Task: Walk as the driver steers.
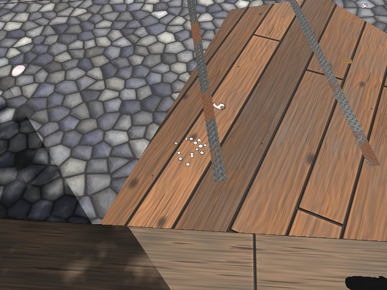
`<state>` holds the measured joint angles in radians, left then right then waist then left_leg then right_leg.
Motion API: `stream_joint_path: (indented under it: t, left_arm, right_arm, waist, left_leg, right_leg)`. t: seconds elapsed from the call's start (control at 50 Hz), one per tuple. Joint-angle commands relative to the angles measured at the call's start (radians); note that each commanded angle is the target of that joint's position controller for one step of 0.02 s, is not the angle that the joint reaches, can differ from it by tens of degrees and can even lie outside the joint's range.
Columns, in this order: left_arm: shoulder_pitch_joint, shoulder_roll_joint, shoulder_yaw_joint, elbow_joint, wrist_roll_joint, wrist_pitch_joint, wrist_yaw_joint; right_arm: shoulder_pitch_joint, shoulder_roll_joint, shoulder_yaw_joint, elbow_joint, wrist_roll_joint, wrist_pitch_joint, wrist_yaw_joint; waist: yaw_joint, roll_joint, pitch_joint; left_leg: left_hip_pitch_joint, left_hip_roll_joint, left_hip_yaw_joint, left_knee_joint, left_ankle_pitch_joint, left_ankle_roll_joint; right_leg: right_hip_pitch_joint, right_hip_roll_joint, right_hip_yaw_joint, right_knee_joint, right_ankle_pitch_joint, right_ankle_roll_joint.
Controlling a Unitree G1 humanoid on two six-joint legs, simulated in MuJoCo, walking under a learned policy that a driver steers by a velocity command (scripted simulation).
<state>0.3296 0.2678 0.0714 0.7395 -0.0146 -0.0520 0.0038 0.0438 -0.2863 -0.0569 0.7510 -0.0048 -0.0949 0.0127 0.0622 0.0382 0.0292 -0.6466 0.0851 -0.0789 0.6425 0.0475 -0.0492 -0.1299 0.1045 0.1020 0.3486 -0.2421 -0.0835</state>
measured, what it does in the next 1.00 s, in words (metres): walks ahead: left foot, then right foot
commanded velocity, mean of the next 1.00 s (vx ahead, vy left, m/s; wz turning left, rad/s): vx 0.45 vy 0.00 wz -0.06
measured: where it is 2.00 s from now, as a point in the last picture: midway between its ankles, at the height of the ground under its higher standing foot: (208, 196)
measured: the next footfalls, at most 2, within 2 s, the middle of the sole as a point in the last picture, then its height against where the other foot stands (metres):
left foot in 0.14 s outside the picture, level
right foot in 0.66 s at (256, 272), level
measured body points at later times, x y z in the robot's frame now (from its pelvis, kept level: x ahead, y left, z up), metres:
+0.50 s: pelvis +0.27 +0.05 +0.00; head +0.30 +0.05 +0.45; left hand +0.48 +0.28 -0.09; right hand +0.26 -0.23 -0.13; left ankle +0.23 +0.14 -0.74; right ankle +0.43 -0.14 -0.69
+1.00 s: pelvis +0.51 -0.03 +0.00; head +0.53 -0.04 +0.45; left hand +0.59 +0.23 -0.12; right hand +0.63 -0.30 -0.13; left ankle +0.61 +0.14 -0.69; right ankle +0.49 -0.11 -0.74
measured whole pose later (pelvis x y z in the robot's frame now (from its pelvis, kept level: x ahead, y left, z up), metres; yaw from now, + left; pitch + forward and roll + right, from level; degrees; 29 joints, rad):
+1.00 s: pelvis +0.51 -0.03 +0.00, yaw -1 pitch +1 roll -2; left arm 0.28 0.23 0.05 0.81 0.02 -0.07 -0.02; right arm 0.20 -0.28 -0.06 0.81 0.00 -0.01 0.00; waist 0.03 0.06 0.02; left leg -0.62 0.09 -0.08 0.90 -0.07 -0.01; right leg -0.16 0.07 -0.08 0.34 -0.20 -0.07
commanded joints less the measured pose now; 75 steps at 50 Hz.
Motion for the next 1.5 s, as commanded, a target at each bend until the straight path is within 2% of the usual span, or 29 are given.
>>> stream_joint_path:
  t: [0.02,0.1,0.14,0.16,0.18,0.2,0.22,0.24,0.3,0.56,0.62,0.66,0.68,0.7,0.74,0.78,0.92,1.0,1.12,1.2,1.24,1.26,1.28,1.3,1.34,1.38,1.42,1.46,1.5]
  left_arm:
    - [0.048,0.153,0.039,-0.031,-0.003,-0.01,0.006]
    - [0.059,0.164,0.043,-0.014,0.001,0.005,0.011]
    - [0.03,0.131,0.029,-0.026,0.001,0.009,0.012]
    - [0.067,0.091,0.012,-0.046,0.015,0.01,0.015]
    - [0.212,0.022,-0.006,-0.041,-0.01,-0.004,0.011]
    - [0.149,0.116,0.008,-0.034,-0.022,-0.01,0.01]
    - [0.015,0.155,0.019,-0.064,-0.026,-0.012,0.008]
    - [-0.05,0.144,0.015,-0.083,-0.013,-0.014,0.009]
    - [-0.031,0.102,0.016,-0.078,0.001,-0.013,0.001]
    - [-0.341,0.045,-0.01,-0.177,0.0,-0.038,-0.037]
    - [-0.267,0.078,0.007,-0.17,-0.004,-0.042,-0.051]
    - [-0.022,0.147,0.043,-0.102,0.009,-0.042,-0.04]
    - [0.116,0.23,0.06,-0.088,0.016,-0.038,-0.033]
    - [0.114,0.257,0.059,-0.082,0.005,-0.036,-0.044]
    - [0.052,0.135,0.026,-0.083,0.002,-0.03,-0.042]
    - [-0.067,0.1,0.009,-0.093,0.02,-0.035,-0.048]
    - [-0.126,0.1,0.014,-0.015,0.038,-0.041,-0.025]
    - [-0.126,0.12,0.015,0.0,0.033,-0.027,-0.003]
    - [-0.095,0.135,0.032,-0.005,0.013,0.023,0.025]
    - [-0.209,0.161,0.046,-0.046,-0.026,0.027,0.009]
    - [-0.274,0.131,0.045,-0.061,-0.045,-0.003,0.001]
    - [-0.175,0.044,0.026,-0.095,0.003,-0.02,-0.012]
    - [-0.18,0.089,0.032,-0.1,0.014,-0.035,-0.013]
    - [-0.252,0.115,0.04,-0.127,-0.017,-0.034,-0.011]
    - [-0.29,0.113,0.041,-0.126,0.006,-0.015,0.006]
    - [-0.271,0.113,0.042,-0.098,0.02,-0.014,-0.008]
    - [-0.315,0.078,0.03,-0.101,0.034,-0.028,-0.028]
    - [-0.42,0.11,0.039,-0.127,0.004,-0.048,-0.049]
    - [-0.475,0.081,0.027,-0.141,0.028,-0.047,-0.068]
  right_arm:
    - [-0.096,-0.064,-0.008,-0.082,0.01,-0.019,0.012]
    - [-0.063,-0.104,-0.023,-0.087,0.011,-0.034,0.022]
    - [0.129,-0.152,-0.05,-0.039,-0.003,-0.042,0.017]
    - [0.293,-0.217,-0.065,-0.02,-0.015,-0.042,0.017]
    - [0.384,-0.26,-0.079,0.029,-0.003,-0.027,0.028]
    - [0.382,-0.166,-0.055,0.029,0.031,-0.022,0.032]
    - [0.312,-0.122,-0.04,0.016,0.028,-0.014,0.026]
    - [0.251,-0.11,-0.031,0.003,0.011,-0.007,0.023]
    - [0.199,-0.067,-0.014,0.002,-0.008,-0.009,0.017]
    - [0.369,-0.157,-0.032,0.105,0.022,0.031,-0.011]
    - [0.36,-0.17,-0.041,0.115,0.02,0.046,-0.013]
    - [0.324,-0.151,-0.032,0.101,0.023,0.053,-0.021]
    - [0.377,-0.095,-0.01,0.081,-0.01,0.049,-0.024]
    - [0.497,0.002,0.017,0.084,0.002,0.027,-0.013]
    - [0.325,-0.166,-0.029,0.062,0.045,0.009,-0.005]
    - [0.277,-0.139,-0.031,0.051,0.018,0.024,-0.018]
    - [0.266,-0.004,-0.001,0.049,-0.007,0.087,-0.025]
    - [0.263,-0.086,-0.034,0.038,0.004,0.098,-0.008]
    - [0.123,-0.065,-0.043,-0.077,0.004,0.131,0.009]
    - [0.231,-0.072,-0.056,-0.084,0.015,0.155,0.016]
    - [0.414,-0.129,-0.082,-0.031,0.021,0.14,0.004]
    - [0.387,-0.251,-0.1,-0.037,0.022,0.118,-0.005]
    - [0.403,-0.217,-0.077,-0.068,0.019,0.081,0.02]
    - [0.367,-0.198,-0.077,-0.068,0.024,0.061,0.032]
    - [0.27,-0.147,-0.059,-0.087,0.055,0.053,0.02]
    - [0.258,-0.133,-0.051,-0.112,0.012,0.05,-0.008]
    - [0.3,-0.145,-0.054,-0.107,0.012,0.052,-0.035]
    - [0.441,-0.142,-0.052,-0.054,0.017,0.034,-0.059]
    - [0.433,-0.12,-0.044,-0.04,0.016,0.035,-0.074]
  waist:
    - [0.022,-0.127,-0.012]
    - [-0.01,-0.159,-0.004]
    - [-0.11,-0.138,-0.122]
    - [-0.153,-0.014,-0.28]
    - [-0.11,0.291,-0.38]
    - [-0.149,0.174,-0.295]
    - [-0.161,0.085,-0.144]
    - [-0.136,0.019,-0.074]
    - [-0.071,0.067,-0.04]
    - [-0.156,0.029,0.034]
    - [-0.093,0.06,-0.015]
    - [0.033,0.019,-0.149]
    - [0.05,-0.155,-0.302]
    - [-0.011,-0.384,-0.386]
    - [0.022,-0.185,-0.179]
    - [-0.041,-0.109,-0.07]
    - [-0.106,-0.08,-0.111]
    - [-0.083,-0.084,-0.129]
    - [-0.014,-0.135,-0.061]
    - [-0.087,-0.186,-0.096]
    - [-0.203,-0.044,-0.109]
    - [-0.084,0.284,-0.094]
    - [-0.109,0.148,-0.181]
    - [-0.1,0.077,-0.132]
    - [-0.06,-0.024,-0.067]
    - [-0.06,-0.012,-0.105]
    - [-0.078,0.013,-0.126]
    - [-0.123,0.057,-0.088]
    - [-0.132,0.074,-0.045]
  left_leg:
    - [0.118,-0.046,0.043,-0.086,0.073,0.018]
    - [0.143,-0.062,0.057,-0.149,-0.087,0.077]
    - [0.427,-0.049,0.054,-0.173,-0.045,0.14]
    - [0.722,0.124,-0.159,-0.13,-0.026,0.227]
    - [0.991,0.304,-0.612,-0.264,-0.279,0.381]
    - [0.962,0.296,-0.69,-0.343,-0.57,0.354]
    - [0.827,0.261,-0.544,-0.362,-0.585,0.306]
    - [0.696,0.22,-0.437,-0.379,-0.497,0.285]
    - [0.526,0.13,-0.268,-0.438,-0.279,0.274]
    - [0.595,0.126,-0.039,-0.422,0.04,0.236]
    - [0.633,0.15,-0.034,-0.328,0.212,0.218]
    - [0.56,0.075,0.03,-0.039,0.329,0.166]
    - [0.357,-0.006,0.073,0.304,-0.039,0.127]
    - [0.021,-0.158,0.027,0.589,-0.638,0.087]
    - [-0.109,-0.06,-0.027,0.683,-0.517,0.099]
    - [-0.019,0.003,-0.013,0.6,-0.401,0.077]
    - [0.217,0.014,0.001,0.203,-0.164,0.034]
    - [0.135,0.008,0.0,0.369,-0.063,0.046]
    - [-0.061,-0.001,0.037,0.403,-0.325,0.018]
    - [0.264,-0.091,0.154,0.13,-0.375,0.064]
    - [0.544,-0.108,0.101,-0.178,0.052,0.164]
    - [0.704,0.131,-0.346,-0.182,0.508,0.336]
    - [0.708,0.22,-0.515,-0.243,0.403,0.464]
    - [0.644,0.223,-0.528,-0.284,0.127,0.465]
    - [0.551,0.192,-0.438,-0.266,-0.01,0.383]
    - [0.515,0.137,-0.352,-0.242,0.017,0.352]
    - [0.519,0.101,-0.299,-0.218,0.082,0.327]
    - [0.655,0.103,-0.359,-0.223,-0.143,0.309]
    - [0.527,0.048,-0.294,-0.228,-0.274,0.293]
  right_leg:
    - [-0.053,-0.245,0.146,-0.074,0.206,-0.14]
    - [0.072,-0.304,0.216,0.014,0.303,-0.117]
    - [0.042,-0.221,0.153,0.241,0.501,-0.068]
    - [-0.141,-0.131,0.079,0.552,0.296,-0.02]
    - [-0.486,0.007,0.027,0.87,-0.312,0.049]
    - [-0.63,-0.044,0.097,0.967,-0.341,0.045]
    - [-0.682,-0.089,0.065,0.975,-0.253,0.038]
    - [-0.658,-0.132,0.026,0.929,-0.172,0.037]
    - [-0.537,-0.2,0.0,0.779,-0.06,0.047]
    - [-0.487,-0.16,-0.088,0.195,0.294,0.067]
    - [-0.357,-0.131,-0.101,0.208,0.183,0.03]
    - [-0.023,-0.131,-0.101,0.169,0.235,-0.026]
    - [0.262,-0.346,0.159,0.189,0.271,-0.106]
    - [0.473,-0.484,0.566,0.047,0.043,-0.263]
    - [0.276,-0.434,0.431,-0.041,-0.039,-0.202]
    - [0.037,-0.372,0.258,-0.083,0.254,-0.188]
    - [-0.096,-0.299,-0.092,-0.081,0.86,-0.14]
    - [-0.036,-0.361,-0.108,-0.007,0.838,-0.178]
    - [0.126,-0.434,-0.08,0.136,0.797,-0.168]
    - [-0.034,-0.388,-0.171,0.327,0.895,-0.094]
    - [-0.235,-0.288,-0.234,0.726,0.491,0.008]
    - [-0.575,-0.103,-0.208,1.053,-0.386,0.09]
    - [-0.66,-0.086,-0.03,1.076,-0.416,0.087]
    - [-0.692,-0.104,-0.012,1.024,-0.363,0.077]
    - [-0.683,-0.157,-0.011,0.876,-0.26,0.082]
    - [-0.586,-0.157,-0.015,0.779,-0.07,0.089]
    - [-0.57,-0.128,-0.037,0.696,0.058,0.083]
    - [-0.723,-0.133,0.037,0.551,0.187,0.069]
    - [-0.632,-0.105,0.001,0.354,0.368,0.075]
